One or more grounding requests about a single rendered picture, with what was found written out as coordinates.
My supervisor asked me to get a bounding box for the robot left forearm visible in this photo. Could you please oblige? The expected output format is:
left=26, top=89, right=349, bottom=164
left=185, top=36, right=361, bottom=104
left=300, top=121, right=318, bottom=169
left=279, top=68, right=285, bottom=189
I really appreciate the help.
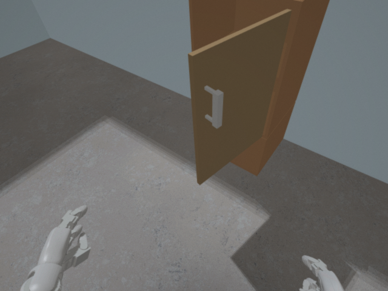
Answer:
left=20, top=263, right=64, bottom=291

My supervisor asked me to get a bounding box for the right robot hand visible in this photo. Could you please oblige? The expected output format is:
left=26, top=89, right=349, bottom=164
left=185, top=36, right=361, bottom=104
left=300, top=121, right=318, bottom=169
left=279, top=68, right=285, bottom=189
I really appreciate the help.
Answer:
left=299, top=255, right=344, bottom=291

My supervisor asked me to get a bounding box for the left robot hand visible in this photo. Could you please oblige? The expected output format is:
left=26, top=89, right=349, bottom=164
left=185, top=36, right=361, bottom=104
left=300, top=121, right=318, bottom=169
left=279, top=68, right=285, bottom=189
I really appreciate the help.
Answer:
left=37, top=205, right=91, bottom=271

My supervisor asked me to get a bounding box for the cupboard door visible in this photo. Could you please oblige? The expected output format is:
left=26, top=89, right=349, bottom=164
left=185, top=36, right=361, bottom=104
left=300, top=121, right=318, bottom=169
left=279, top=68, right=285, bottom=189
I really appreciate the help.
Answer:
left=188, top=9, right=292, bottom=185

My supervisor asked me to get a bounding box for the handle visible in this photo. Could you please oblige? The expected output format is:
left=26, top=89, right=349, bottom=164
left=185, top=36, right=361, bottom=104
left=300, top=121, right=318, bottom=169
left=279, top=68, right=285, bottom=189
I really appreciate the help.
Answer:
left=204, top=86, right=224, bottom=129

